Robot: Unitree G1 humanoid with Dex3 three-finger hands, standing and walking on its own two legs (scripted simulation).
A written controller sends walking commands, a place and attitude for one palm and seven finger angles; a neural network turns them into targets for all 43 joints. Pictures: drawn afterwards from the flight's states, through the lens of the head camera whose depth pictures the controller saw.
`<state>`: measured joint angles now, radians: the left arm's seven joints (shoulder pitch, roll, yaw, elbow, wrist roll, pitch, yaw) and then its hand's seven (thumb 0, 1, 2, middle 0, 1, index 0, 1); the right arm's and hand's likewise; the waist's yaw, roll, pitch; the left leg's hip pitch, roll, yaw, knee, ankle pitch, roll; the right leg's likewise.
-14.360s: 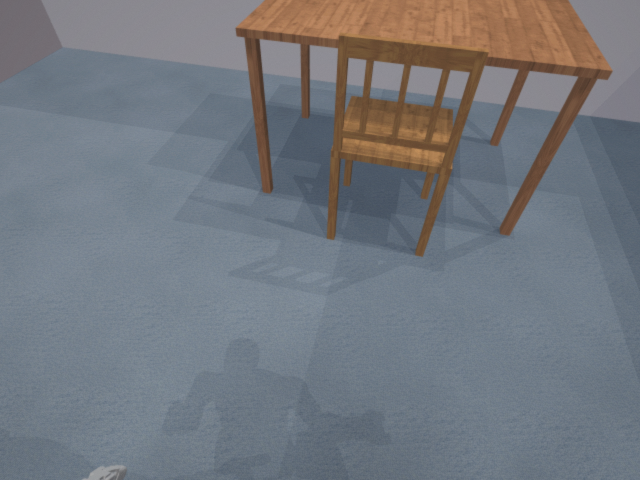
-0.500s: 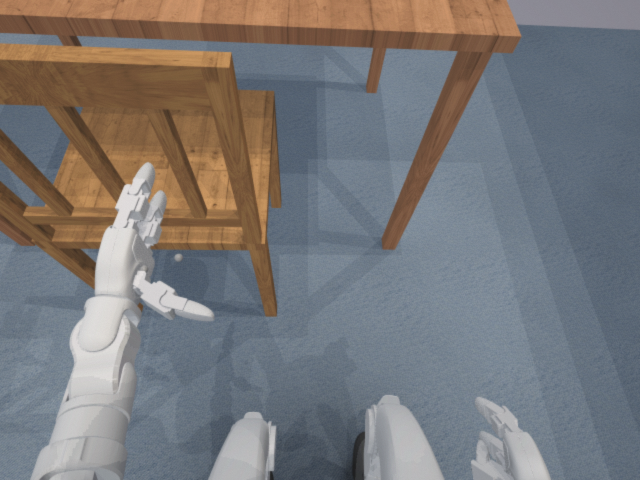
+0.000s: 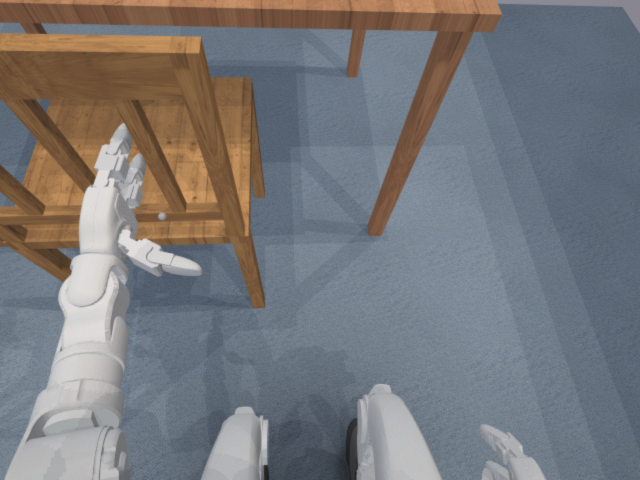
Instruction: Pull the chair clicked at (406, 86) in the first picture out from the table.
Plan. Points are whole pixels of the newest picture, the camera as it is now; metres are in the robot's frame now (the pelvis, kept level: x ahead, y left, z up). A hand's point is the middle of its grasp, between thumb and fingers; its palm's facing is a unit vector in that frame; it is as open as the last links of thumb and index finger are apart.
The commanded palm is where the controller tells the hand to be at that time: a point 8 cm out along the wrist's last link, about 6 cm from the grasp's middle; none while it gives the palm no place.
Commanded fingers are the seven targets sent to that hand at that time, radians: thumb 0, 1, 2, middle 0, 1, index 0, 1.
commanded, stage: push the fingers through the gap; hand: left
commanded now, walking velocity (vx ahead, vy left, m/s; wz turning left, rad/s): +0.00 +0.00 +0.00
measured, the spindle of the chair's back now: (71, 162) +0.51 +0.32 +0.01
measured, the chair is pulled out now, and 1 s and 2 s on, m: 0.00 0.00 0.00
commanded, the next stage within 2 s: hook a spindle and tug to test in 1.02 s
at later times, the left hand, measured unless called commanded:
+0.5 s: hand (163, 185) +0.47 +0.19 +0.03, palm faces +0.02 -1.00 -0.04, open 17.0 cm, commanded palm +0.45 +0.23 +0.03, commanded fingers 0.00 -0.50 0.30 -0.06 -0.08 -0.06 -0.08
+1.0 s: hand (168, 174) +0.49 +0.19 +0.02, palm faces +0.03 -1.00 -0.05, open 17.0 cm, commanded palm +0.46 +0.23 +0.03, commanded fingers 0.00 -0.50 0.30 -0.06 -0.08 -0.06 -0.08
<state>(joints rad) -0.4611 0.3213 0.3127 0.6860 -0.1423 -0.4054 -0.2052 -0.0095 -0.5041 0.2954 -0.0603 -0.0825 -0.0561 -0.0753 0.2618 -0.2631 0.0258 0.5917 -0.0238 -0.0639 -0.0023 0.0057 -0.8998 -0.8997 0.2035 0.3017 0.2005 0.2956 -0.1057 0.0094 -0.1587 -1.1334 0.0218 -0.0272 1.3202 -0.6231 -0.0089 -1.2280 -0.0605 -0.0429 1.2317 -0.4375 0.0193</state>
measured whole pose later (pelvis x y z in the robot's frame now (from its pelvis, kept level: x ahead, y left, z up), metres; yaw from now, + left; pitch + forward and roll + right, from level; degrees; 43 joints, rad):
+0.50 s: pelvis +0.00 +0.00 +0.00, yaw -1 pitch +27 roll -2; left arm -0.65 0.39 0.38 0.89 -0.11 -0.44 -0.22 -0.01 -0.50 0.30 -0.06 -0.08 -0.06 -0.08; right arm 0.28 -0.27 0.04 0.60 -0.04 -0.02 0.01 0.00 -0.90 -0.90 0.20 0.30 0.20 0.30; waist -0.15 0.01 -0.15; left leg -1.18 0.03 -0.03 1.33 -0.62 0.00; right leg -1.27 -0.05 -0.04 1.23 -0.43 0.02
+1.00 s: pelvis +0.00 +0.00 +0.00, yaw -1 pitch +28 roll -2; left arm -0.71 0.43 0.43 0.94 -0.08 -0.44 -0.21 -0.01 -0.50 0.30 -0.06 -0.08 -0.06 -0.08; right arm 0.30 -0.26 0.04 0.59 -0.05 0.04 0.03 0.00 -0.90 -0.90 0.20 0.30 0.20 0.30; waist -0.17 0.02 -0.14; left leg -1.19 0.04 -0.02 1.33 -0.62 -0.01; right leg -1.29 -0.04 -0.04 1.22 -0.42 0.02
